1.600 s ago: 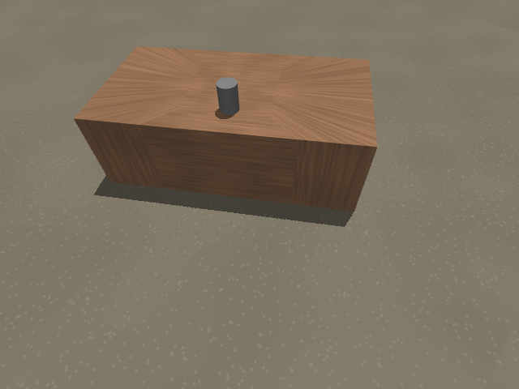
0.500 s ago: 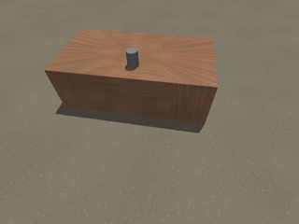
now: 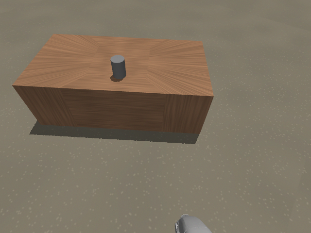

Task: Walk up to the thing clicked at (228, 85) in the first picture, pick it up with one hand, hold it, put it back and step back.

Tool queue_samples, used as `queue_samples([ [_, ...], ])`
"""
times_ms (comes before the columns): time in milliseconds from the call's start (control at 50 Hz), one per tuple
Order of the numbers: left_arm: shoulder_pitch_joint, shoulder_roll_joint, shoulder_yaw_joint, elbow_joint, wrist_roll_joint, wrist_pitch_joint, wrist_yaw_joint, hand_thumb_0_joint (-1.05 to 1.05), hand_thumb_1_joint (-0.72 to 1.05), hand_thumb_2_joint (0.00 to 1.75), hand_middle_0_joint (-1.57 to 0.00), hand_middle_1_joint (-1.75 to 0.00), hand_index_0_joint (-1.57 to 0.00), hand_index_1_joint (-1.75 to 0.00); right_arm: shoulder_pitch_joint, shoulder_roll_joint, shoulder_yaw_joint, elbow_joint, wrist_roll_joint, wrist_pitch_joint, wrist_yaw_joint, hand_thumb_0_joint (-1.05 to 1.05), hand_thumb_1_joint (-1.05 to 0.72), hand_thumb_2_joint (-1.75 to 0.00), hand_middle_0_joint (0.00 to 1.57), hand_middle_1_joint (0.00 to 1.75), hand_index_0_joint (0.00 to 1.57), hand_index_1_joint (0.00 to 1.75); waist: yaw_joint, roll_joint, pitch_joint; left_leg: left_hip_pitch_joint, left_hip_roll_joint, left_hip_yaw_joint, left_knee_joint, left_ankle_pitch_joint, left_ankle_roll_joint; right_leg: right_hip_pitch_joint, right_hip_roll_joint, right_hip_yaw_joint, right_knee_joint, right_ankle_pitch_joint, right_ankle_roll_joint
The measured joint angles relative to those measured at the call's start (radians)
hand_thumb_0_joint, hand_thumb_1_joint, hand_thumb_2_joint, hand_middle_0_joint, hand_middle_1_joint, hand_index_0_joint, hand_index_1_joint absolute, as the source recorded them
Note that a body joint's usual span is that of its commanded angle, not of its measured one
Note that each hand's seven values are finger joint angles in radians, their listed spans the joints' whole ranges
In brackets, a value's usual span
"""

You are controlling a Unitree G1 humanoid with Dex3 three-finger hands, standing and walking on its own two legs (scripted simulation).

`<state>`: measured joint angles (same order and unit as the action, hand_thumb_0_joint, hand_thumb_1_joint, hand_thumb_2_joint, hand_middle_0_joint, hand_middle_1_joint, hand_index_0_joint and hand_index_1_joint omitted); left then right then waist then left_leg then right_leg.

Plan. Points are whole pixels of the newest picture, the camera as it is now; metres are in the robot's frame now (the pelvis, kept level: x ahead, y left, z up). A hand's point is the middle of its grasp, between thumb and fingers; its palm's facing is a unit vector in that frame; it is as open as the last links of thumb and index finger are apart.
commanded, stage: walk up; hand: left
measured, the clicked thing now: (118, 67) +1.13 +0.18 -0.29
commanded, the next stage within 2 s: none
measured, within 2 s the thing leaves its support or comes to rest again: neither
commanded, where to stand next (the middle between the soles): +0.63 +0.03 m, yaw -5 degrees
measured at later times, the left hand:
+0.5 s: hand (71, 187) +0.28 +0.27 -0.13, palm faces -0.08 -0.92 -0.37, open 7.4 cm
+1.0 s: hand (77, 130) +0.51 +0.29 -0.14, palm faces -0.17 -0.90 -0.40, open 7.4 cm
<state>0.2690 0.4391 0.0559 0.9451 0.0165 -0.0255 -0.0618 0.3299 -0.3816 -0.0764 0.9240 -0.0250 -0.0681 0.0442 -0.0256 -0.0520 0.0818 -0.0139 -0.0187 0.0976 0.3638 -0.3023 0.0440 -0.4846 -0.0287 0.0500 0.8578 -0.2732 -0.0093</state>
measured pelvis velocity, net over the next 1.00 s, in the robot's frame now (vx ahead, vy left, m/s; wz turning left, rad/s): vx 0.40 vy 0.03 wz -0.10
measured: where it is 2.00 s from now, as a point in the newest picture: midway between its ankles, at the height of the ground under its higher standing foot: (142, 171)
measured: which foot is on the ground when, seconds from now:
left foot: down 0.00-0.18, up 0.20-0.56, down 0.58-1.00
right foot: up 0.00-0.16, down 0.18-0.60, up 0.62-0.98, down 1.00-1.00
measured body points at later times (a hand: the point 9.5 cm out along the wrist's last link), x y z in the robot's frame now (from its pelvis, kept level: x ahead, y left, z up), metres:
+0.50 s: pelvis +0.20 +0.00 -0.01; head +0.21 -0.01 +0.44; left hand +0.29 +0.31 -0.11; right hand +0.24 -0.33 -0.12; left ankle +0.31 +0.16 -0.71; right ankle +0.20 -0.12 -0.74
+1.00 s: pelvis +0.40 +0.03 -0.02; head +0.41 +0.01 +0.43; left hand +0.52 +0.34 -0.11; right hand +0.38 -0.29 -0.13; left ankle +0.35 +0.15 -0.74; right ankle +0.48 -0.10 -0.74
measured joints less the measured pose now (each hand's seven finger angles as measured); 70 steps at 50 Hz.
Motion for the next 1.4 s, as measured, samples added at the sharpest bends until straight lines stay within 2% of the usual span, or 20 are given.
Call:
queue_samples([
  [100,-0.068,-0.024,-0.007,-0.045,0.0,0.004,-0.017,0.01,0.91,0.9,-0.2,-0.3,-0.2,-0.29,0.034,-0.009,0.001,-0.024,0.001,0.016,0.004,0.01,-0.9,-0.9,0.21,0.3,0.2,0.3,-0.024,0.023,0.03,0.076,-0.007,0.022,0.007,-0.071,-0.008,-0.003,-0.023,-0.055,-0.209,0.12,-0.021],
  [160,-0.098,-0.042,-0.008,-0.065,0.0,-0.003,-0.02,0.01,0.91,0.9,-0.2,-0.3,-0.2,-0.29,0.06,-0.018,-0.002,-0.036,0.002,0.024,0.001,0.01,-0.9,-0.9,0.21,0.3,0.2,0.3,-0.044,0.051,0.022,0.097,0.003,0.023,0.068,-0.153,-0.021,0.048,-0.007,-0.085,-0.261,0.119,-0.041],
  [200,-0.12,-0.052,-0.002,-0.087,0.001,-0.024,-0.012,0.01,0.91,0.9,-0.2,-0.3,-0.2,-0.3,0.066,-0.02,-0.001,-0.037,0.005,0.031,-0.003,0.01,-0.9,-0.9,0.21,0.3,0.2,0.3,-0.043,0.084,0.03,0.052,0.041,0.014,0.24,-0.223,-0.018,0.08,0.023,-0.101,-0.259,0.143,-0.043],
  [240,-0.133,-0.059,0.0,-0.119,-0.003,-0.043,0.0,0.0,0.91,0.9,-0.2,-0.3,-0.2,-0.3,0.045,-0.008,0.01,-0.035,0.011,0.045,-0.006,0.01,-0.9,-0.9,0.21,0.3,0.2,0.3,-0.029,0.088,0.047,-0.074,0.03,-0.042,0.549,-0.223,-0.013,0.085,0.031,-0.103,-0.207,0.092,-0.042],
  [300,-0.124,-0.076,-0.01,-0.137,-0.018,-0.052,0.012,0.0,0.91,0.9,-0.21,-0.3,-0.21,-0.3,0.019,-0.008,0.024,-0.038,0.019,0.046,-0.002,0.01,-0.9,-0.9,0.2,0.3,0.2,0.3,-0.006,0.097,0.045,-0.251,0.027,-0.085,0.793,-0.144,-0.001,0.145,0.036,-0.098,-0.248,0.071,-0.049],
  [360,-0.08,-0.084,-0.015,-0.137,-0.015,-0.058,0.015,0.0,0.9,0.9,-0.21,-0.3,-0.21,-0.3,-0.001,-0.019,0.023,-0.06,0.013,0.037,0.015,0.01,-0.9,-0.9,0.21,0.3,0.2,0.3,0.011,0.109,0.028,-0.374,0.069,-0.104,0.753,-0.053,-0.005,0.208,0.044,-0.087,-0.321,0.078,-0.04],
  [460,0.0,-0.06,-0.009,-0.12,-0.002,-0.056,0.007,0.0,0.9,0.9,-0.21,-0.3,-0.21,-0.3,-0.02,-0.038,0.002,-0.084,-0.003,0.032,0.039,0.01,-0.9,-0.9,0.21,0.3,0.2,0.3,0.025,0.103,0.002,-0.464,0.133,-0.108,0.48,-0.004,-0.038,0.262,0.044,-0.071,-0.357,0.04,-0.031],
  [580,0.07,-0.015,-0.001,-0.098,0.007,-0.044,0.0,0.0,0.9,0.9,-0.21,-0.3,-0.21,-0.3,-0.016,-0.06,-0.019,-0.069,-0.011,0.022,0.045,0.01,-0.9,-0.9,0.2,0.3,0.2,0.3,0.049,0.075,-0.029,-0.395,0.118,-0.063,0.236,0.072,-0.039,0.296,0.02,-0.056,-0.285,-0.081,0.007],
  [620,0.085,0.003,0.004,-0.083,0.008,-0.034,0.009,0.0,0.9,0.9,-0.21,-0.3,-0.21,-0.3,-0.02,-0.055,-0.022,-0.071,-0.016,0.003,0.036,0.01,-0.9,-0.9,0.2,0.3,0.2,0.3,0.047,0.033,-0.029,-0.378,0.086,-0.034,0.255,0.115,-0.041,0.264,-0.009,-0.024,-0.155,-0.146,-0.012],
  [660,0.084,0.007,0.001,-0.054,0.004,-0.021,0.022,0.01,0.9,0.9,-0.21,-0.3,-0.21,-0.3,-0.024,-0.047,-0.017,-0.083,-0.009,-0.009,0.029,0.01,-0.9,-0.9,0.2,0.3,0.2,0.3,0.033,0.02,-0.029,-0.368,0.081,-0.019,0.289,0.068,-0.033,0.183,0.018,0.011,0.06,-0.187,-0.03],
  [720,0.074,0.021,-0.006,-0.032,-0.004,-0.022,0.024,0.01,0.91,0.9,-0.2,-0.3,-0.2,-0.3,-0.02,-0.021,0.001,-0.091,0.006,-0.012,0.02,0.01,-0.9,-0.9,0.2,0.3,0.2,0.3,0.018,-0.004,-0.019,-0.301,0.073,-0.001,0.238,0.052,-0.025,0.086,0.032,0.012,0.21,-0.137,-0.035],
  [840,0.042,0.008,-0.008,-0.045,-0.006,-0.025,0.006,0.01,0.91,0.9,-0.2,-0.3,-0.2,-0.29,0.018,-0.013,0.023,-0.096,0.009,-0.007,0.015,0.01,-0.9,-0.9,0.21,0.3,0.2,0.3,0.007,0.004,-0.003,-0.18,0.058,0.02,0.137,0.034,-0.013,0.004,-0.022,-0.042,0.053,-0.076,-0.004],
  [960,-0.002,-0.02,-0.006,-0.07,-0.001,-0.032,-0.004,0.01,0.91,0.9,-0.2,-0.3,-0.2,-0.3,0.05,-0.034,0.023,-0.099,0.014,0.01,0.016,0.01,-0.9,-0.9,0.21,0.3,0.21,0.3,-0.011,0.055,0.006,-0.118,0.061,0.019,0.165,-0.052,-0.033,0.045,-0.03,-0.085,-0.193,0.031,-0.017],
  [1000,-0.004,-0.019,-0.003,-0.084,0.0,-0.048,0.0,0.0,0.9,0.9,-0.2,-0.3,-0.21,-0.3,0.062,-0.04,0.023,-0.103,0.019,0.021,0.015,0.01,-0.9,-0.9,0.21,0.3,0.21,0.3,-0.012,0.069,0.001,-0.123,0.071,0.013,0.245,-0.12,-0.04,0.102,-0.008,-0.098,-0.282,0.082,-0.028],
  [1020,-0.011,-0.023,0.002,-0.09,0.003,-0.057,0.006,0.0,0.9,0.9,-0.21,-0.3,-0.21,-0.3,0.062,-0.042,0.023,-0.102,0.022,0.026,0.011,0.01,-0.9,-0.9,0.21,0.3,0.21,0.3,-0.009,0.085,0.004,-0.147,0.087,0.002,0.328,-0.151,-0.029,0.108,0.005,-0.104,-0.27,0.111,-0.025],
  [1080,-0.02,-0.04,-0.003,-0.109,-0.004,-0.071,0.019,0.0,0.9,0.9,-0.21,-0.3,-0.21,-0.3,0.031,-0.039,0.028,-0.081,0.023,0.053,0.002,0.01,-0.9,-0.9,0.21,0.3,0.2,0.3,0.008,0.106,0.012,-0.271,0.059,-0.073,0.628,-0.196,-0.009,0.121,0.011,-0.109,-0.209,0.046,-0.024],
  [1140,-0.009,-0.058,-0.016,-0.121,-0.009,-0.073,0.023,0.0,0.9,0.9,-0.21,-0.3,-0.21,-0.3,0.003,-0.045,0.028,-0.076,0.025,0.053,0.007,0.01,-0.9,-0.9,0.2,0.3,0.2,0.3,0.023,0.124,0.007,-0.378,0.061,-0.095,0.71,-0.142,-0.008,0.173,0.008,-0.11,-0.257,0.038,-0.023],
  [1280,0.049,-0.036,-0.015,-0.127,0.005,-0.065,0.017,0.0,0.9,0.9,-0.21,-0.3,-0.21,-0.3,-0.029,-0.048,0.012,-0.08,0.009,0.038,0.036,0.01,-0.9,-0.9,0.2,0.3,0.2,0.3,0.049,0.106,-0.009,-0.457,0.114,-0.083,0.431,-0.026,-0.037,0.243,-0.008,-0.102,-0.299,-0.005,-0.011],
  [1360,0.072,-0.008,-0.015,-0.117,0.004,-0.042,0.023,0.0,0.9,0.9,-0.21,-0.3,-0.21,-0.3,-0.029,-0.054,0.005,-0.067,0.005,0.019,0.024,0.01,-0.9,-0.9,0.2,0.3,0.2,0.3,0.057,0.074,-0.019,-0.388,0.091,-0.06,0.254,0.089,-0.037,0.241,-0.035,-0.093,-0.21,-0.091,0.016],
  [1400,0.066,0.0,-0.014,-0.098,-0.001,-0.022,0.034,0.0,0.9,0.9,-0.21,-0.3,-0.21,-0.3,-0.039,-0.044,0.003,-0.06,0.0,0.01,0.009,0.01,-0.9,-0.9,0.2,0.3,0.2,0.3,0.054,0.036,-0.013,-0.385,0.065,-0.039,0.289,0.1,-0.037,0.206,-0.055,-0.058,-0.094,-0.152,-0.005],
])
